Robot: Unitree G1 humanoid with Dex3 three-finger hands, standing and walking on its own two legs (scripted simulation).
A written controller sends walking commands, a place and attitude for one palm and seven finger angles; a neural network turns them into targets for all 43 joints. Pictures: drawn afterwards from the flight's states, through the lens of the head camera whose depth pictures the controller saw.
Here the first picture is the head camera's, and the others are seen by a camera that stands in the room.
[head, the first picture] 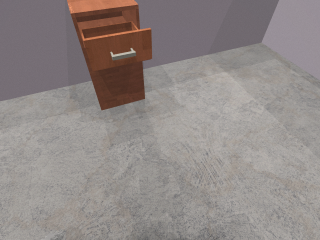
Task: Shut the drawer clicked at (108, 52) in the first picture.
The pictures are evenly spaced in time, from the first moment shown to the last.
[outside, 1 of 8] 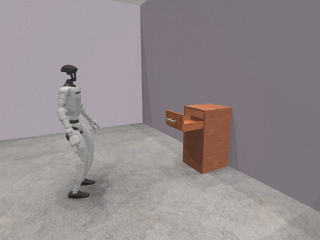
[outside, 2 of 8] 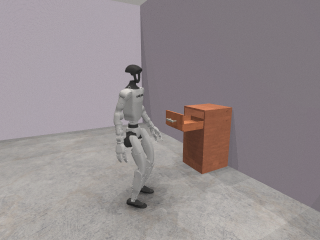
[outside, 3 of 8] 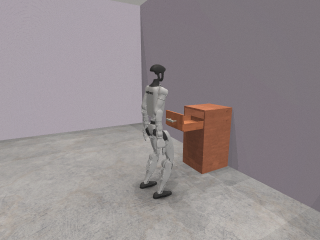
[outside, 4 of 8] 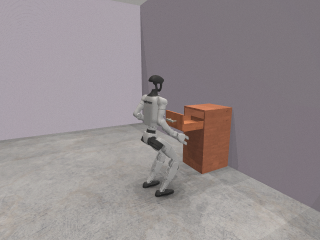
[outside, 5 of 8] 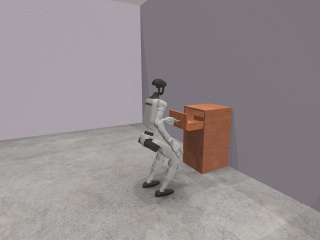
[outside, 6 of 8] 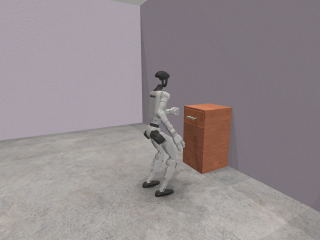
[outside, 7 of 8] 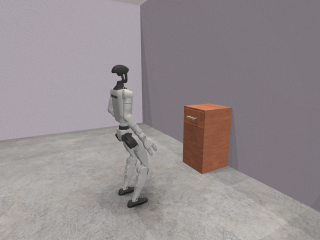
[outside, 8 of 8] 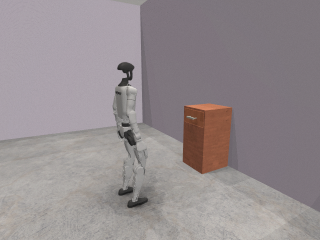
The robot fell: no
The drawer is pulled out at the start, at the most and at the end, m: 0.30 0.30 0.00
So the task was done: yes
